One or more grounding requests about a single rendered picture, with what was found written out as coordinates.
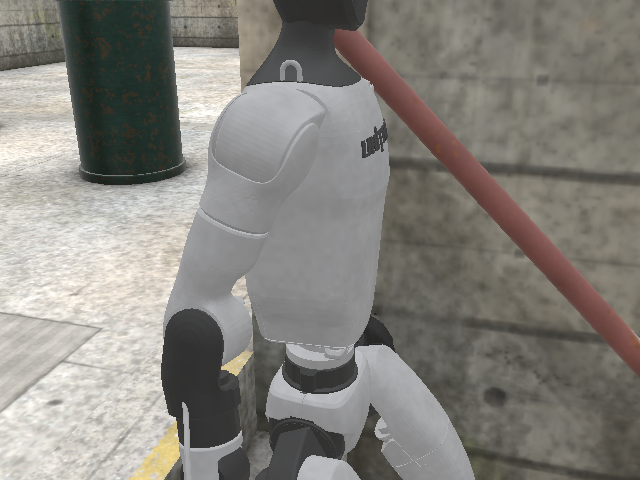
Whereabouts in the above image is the robot right upper arm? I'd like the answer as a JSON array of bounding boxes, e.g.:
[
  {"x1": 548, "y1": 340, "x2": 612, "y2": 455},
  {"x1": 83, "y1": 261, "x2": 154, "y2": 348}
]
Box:
[{"x1": 163, "y1": 84, "x2": 326, "y2": 367}]

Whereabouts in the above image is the robot right forearm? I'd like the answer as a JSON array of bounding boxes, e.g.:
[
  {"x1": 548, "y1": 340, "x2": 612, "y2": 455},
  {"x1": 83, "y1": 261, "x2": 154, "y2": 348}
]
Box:
[{"x1": 161, "y1": 308, "x2": 250, "y2": 480}]

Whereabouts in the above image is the robot left thigh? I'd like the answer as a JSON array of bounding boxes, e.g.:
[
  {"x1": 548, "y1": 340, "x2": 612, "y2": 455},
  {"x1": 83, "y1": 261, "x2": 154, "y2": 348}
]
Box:
[{"x1": 354, "y1": 344, "x2": 475, "y2": 480}]

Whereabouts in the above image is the left robot hand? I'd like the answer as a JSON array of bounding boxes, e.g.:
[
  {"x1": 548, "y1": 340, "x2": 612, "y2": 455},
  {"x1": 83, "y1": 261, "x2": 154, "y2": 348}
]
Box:
[{"x1": 354, "y1": 313, "x2": 396, "y2": 353}]

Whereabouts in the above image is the robot head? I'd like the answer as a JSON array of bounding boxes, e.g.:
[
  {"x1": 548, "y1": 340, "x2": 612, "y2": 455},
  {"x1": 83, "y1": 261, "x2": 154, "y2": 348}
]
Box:
[{"x1": 246, "y1": 0, "x2": 368, "y2": 87}]

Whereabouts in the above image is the robot left upper arm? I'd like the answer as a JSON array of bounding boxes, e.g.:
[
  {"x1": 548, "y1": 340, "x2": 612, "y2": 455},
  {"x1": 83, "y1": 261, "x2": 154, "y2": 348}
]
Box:
[{"x1": 363, "y1": 78, "x2": 374, "y2": 92}]

